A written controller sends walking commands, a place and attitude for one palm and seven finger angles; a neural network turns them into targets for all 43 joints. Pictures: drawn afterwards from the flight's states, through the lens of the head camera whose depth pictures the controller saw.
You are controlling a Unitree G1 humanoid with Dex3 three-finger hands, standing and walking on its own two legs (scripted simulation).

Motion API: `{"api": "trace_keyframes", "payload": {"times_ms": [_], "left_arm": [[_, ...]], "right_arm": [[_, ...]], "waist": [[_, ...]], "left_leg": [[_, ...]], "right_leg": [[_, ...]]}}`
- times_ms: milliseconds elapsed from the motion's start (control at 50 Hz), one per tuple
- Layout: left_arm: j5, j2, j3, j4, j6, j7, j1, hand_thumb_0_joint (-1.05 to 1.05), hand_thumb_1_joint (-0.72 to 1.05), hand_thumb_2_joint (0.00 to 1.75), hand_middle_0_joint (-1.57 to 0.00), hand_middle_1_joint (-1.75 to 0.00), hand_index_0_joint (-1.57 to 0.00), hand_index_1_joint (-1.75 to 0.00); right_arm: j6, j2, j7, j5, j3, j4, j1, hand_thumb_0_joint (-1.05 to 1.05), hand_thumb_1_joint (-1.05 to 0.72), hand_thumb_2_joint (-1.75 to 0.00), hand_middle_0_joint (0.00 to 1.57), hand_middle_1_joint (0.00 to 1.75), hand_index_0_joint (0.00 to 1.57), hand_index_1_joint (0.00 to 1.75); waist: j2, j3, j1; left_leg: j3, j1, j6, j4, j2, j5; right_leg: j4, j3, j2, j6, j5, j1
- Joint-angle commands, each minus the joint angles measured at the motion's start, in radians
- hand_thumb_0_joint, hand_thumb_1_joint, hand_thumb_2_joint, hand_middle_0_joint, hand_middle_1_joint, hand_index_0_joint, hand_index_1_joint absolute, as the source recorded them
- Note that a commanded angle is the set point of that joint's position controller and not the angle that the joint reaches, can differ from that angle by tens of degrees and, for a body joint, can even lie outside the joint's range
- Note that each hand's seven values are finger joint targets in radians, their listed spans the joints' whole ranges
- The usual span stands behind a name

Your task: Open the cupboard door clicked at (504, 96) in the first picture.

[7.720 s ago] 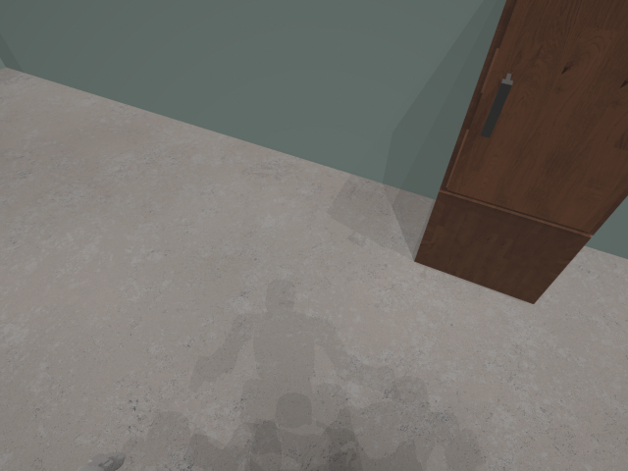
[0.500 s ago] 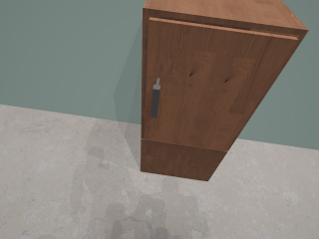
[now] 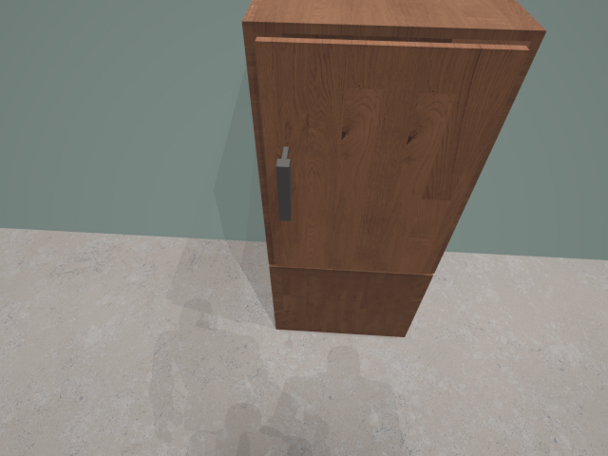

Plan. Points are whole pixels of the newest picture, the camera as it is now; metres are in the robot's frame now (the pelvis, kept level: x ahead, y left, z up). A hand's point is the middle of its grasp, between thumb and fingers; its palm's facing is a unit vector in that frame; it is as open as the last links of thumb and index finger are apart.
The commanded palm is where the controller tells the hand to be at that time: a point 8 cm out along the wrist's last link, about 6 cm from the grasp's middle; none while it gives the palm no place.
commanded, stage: look again from close up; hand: left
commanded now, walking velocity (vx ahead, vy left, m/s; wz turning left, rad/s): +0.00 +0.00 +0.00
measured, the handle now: (285, 184) +0.62 +0.06 -0.02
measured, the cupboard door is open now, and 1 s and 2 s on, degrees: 0 0 0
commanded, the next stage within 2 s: shuffle to correct the standing spot in 0.42 s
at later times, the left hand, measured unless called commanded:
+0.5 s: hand out of the picture +0.00 +0.23 -0.16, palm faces -0.01 -0.96 -0.29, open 7.4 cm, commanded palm none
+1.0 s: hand out of the picture -0.09 +0.13 -0.18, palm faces +0.08 -0.99 -0.11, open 7.4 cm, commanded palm none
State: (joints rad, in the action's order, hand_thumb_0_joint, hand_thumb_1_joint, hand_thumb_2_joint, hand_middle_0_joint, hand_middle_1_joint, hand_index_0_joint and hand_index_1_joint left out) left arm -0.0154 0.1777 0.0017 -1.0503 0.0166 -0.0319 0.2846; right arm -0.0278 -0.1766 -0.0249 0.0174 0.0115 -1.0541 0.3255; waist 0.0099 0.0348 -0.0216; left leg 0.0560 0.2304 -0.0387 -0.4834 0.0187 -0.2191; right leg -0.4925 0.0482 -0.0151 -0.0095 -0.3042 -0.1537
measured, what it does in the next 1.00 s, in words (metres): stands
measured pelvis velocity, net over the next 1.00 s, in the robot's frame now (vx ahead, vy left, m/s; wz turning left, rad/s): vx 0.00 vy -0.02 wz -0.01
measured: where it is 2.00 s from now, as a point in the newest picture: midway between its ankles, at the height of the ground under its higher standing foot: outside the picture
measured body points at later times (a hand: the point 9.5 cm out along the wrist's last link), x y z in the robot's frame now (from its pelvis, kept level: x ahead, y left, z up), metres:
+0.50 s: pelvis -0.04 +0.00 +0.00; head -0.07 +0.01 +0.45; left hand +0.00 +0.28 -0.14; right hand +0.02 -0.28 -0.13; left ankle +0.03 +0.09 -0.74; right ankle -0.02 -0.11 -0.74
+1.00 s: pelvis +0.00 -0.02 +0.00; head +0.00 +0.00 +0.45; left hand -0.09 +0.18 -0.17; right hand -0.03 -0.24 -0.16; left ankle +0.02 +0.09 -0.73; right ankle -0.02 -0.11 -0.74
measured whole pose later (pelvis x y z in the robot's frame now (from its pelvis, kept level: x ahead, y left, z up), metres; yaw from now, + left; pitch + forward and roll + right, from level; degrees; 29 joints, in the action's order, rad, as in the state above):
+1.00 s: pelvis +0.00 -0.02 +0.00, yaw +0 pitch +0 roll -2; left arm -0.03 0.11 -0.02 -1.08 -0.02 -0.01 0.50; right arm 0.01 -0.12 -0.04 0.02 0.03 -1.12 0.35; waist -0.01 -0.01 0.01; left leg 0.06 0.34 -0.03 -0.65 -0.05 -0.34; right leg -0.50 0.07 0.04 -0.04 -0.30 -0.20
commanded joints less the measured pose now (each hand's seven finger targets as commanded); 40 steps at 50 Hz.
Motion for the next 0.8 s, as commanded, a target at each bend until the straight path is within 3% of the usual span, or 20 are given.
{"api": "trace_keyframes", "payload": {"times_ms": [0, 40, 140, 240, 460, 500, 540, 560, 640, 780], "left_arm": [[-0.003, 0.184, -0.048, 0.103, 0.011, -0.011, 0.006, 0.0, 0.9, 0.9, -0.2, -0.3, -0.2, -0.3], [-0.005, 0.212, -0.052, 0.123, 0.009, -0.006, -0.015, 0.0, 0.9, 0.9, -0.2, -0.3, -0.2, -0.3], [-0.006, 0.252, -0.051, 0.136, 0.007, 0.004, -0.051, 0.0, 0.9, 0.9, -0.2, -0.3, -0.2, -0.3], [-0.005, 0.272, -0.042, 0.129, 0.007, 0.011, -0.069, 0.0, 0.9, 0.9, -0.2, -0.3, -0.2, -0.3], [-0.006, 0.262, -0.027, 0.077, 0.006, 0.014, -0.032, 0.0, 0.9, 0.9, -0.2, -0.3, -0.2, -0.3], [-0.005, 0.251, -0.025, 0.065, 0.006, 0.012, -0.022, 0.0, 0.9, 0.9, -0.2, -0.3, -0.2, -0.3], [-0.002, 0.15, -0.003, 0.025, -0.004, 0.009, 0.042, 0.0, 0.9, 0.9, -0.2, -0.3, -0.2, -0.3], [-0.003, 0.139, -0.001, 0.013, -0.007, 0.007, 0.067, 0.0, 0.9, 0.9, -0.2, -0.3, -0.2, -0.3], [-0.012, 0.113, -0.011, 0.002, -0.022, 0.011, 0.13, 0.0, 0.9, 0.9, -0.2, -0.3, -0.2, -0.3], [-0.022, 0.046, -0.027, 0.006, -0.03, 0.025, 0.226, 0.0, 0.9, 0.9, -0.2, -0.3, -0.2, -0.3]], "right_arm": [[-0.009, -0.189, -0.01, 0.003, 0.053, 0.117, -0.043, 0.0, -0.9, -0.9, 0.2, 0.3, 0.2, 0.3], [-0.003, -0.21, -0.004, 0.006, 0.057, 0.127, -0.067, 0.0, -0.9, -0.9, 0.2, 0.3, 0.2, 0.3], [0.002, -0.246, 0.008, 0.009, 0.052, 0.132, -0.089, 0.0, -0.9, -0.9, 0.2, 0.3, 0.2, 0.3], [-0.001, -0.276, 0.016, 0.007, 0.042, 0.12, -0.117, 0.0, -0.9, -0.9, 0.2, 0.3, 0.2, 0.3], [0.005, -0.265, 0.021, 0.001, 0.027, 0.068, -0.117, 0.0, -0.9, -0.9, 0.2, 0.3, 0.2, 0.3], [0.005, -0.257, 0.02, 0.0, 0.026, 0.054, -0.113, 0.0, -0.9, -0.9, 0.2, 0.3, 0.2, 0.3], [0.016, -0.162, 0.02, 0.003, 0.006, 0.021, -0.077, 0.0, -0.9, -0.9, 0.2, 0.3, 0.2, 0.3], [0.021, -0.152, 0.018, 0.003, 0.005, 0.012, -0.058, 0.0, -0.9, -0.9, 0.2, 0.3, 0.2, 0.3], [0.032, -0.159, 0.009, 0.006, 0.02, -0.003, -0.04, 0.0, -0.9, -0.9, 0.2, 0.3, 0.2, 0.3], [0.023, -0.161, -0.013, 0.003, 0.056, -0.009, 0.004, 0.0, -0.9, -0.9, 0.2, 0.3, 0.2, 0.3]], "waist": [[-0.041, 0.021, 0.007], [0.001, 0.064, 0.008], [-0.025, 0.059, 0.008], [-0.017, 0.036, 0.014], [-0.004, 0.023, 0.018], [-0.015, 0.019, 0.017], [-0.02, 0.014, 0.015], [-0.02, 0.012, 0.014], [0.011, 0.086, 0.022], [0.064, 0.069, 0.03]], "left_leg": [[-0.125, 0.035, -0.02, 0.038, -0.107, 0.095], [-0.138, 0.069, -0.017, 0.067, -0.103, -0.023], [-0.153, 0.075, -0.014, 0.112, -0.107, -0.125], [-0.166, 0.059, -0.009, 0.154, -0.119, -0.132], [-0.164, 0.039, 0.003, 0.182, -0.121, -0.132], [-0.165, 0.035, 0.004, 0.184, -0.12, -0.127], [-0.156, 0.028, 0.017, 0.187, -0.124, -0.169], [-0.161, 0.025, 0.015, 0.19, -0.127, -0.192], [-0.191, 0.108, -0.003, 0.22, -0.156, -0.352], [-0.257, 0.135, -0.053, 0.256, -0.234, -0.422]], "right_leg": [[0.084, -0.116, -0.101, -0.061, 0.116, -0.079], [0.116, -0.136, -0.096, -0.067, -0.018, -0.123], [0.151, -0.146, -0.094, -0.059, -0.124, -0.143], [0.163, -0.137, -0.091, -0.045, -0.092, -0.119], [0.203, -0.128, -0.1, -0.03, -0.077, -0.101], [0.206, -0.127, -0.102, -0.028, -0.077, -0.1], [0.209, -0.111, -0.093, -0.01, -0.112, -0.11], [0.2, -0.102, -0.087, -0.008, -0.122, -0.107], [0.138, -0.074, -0.056, -0.012, -0.175, -0.135], [0.025, -0.014, -0.01, -0.023, -0.081, -0.113]]}}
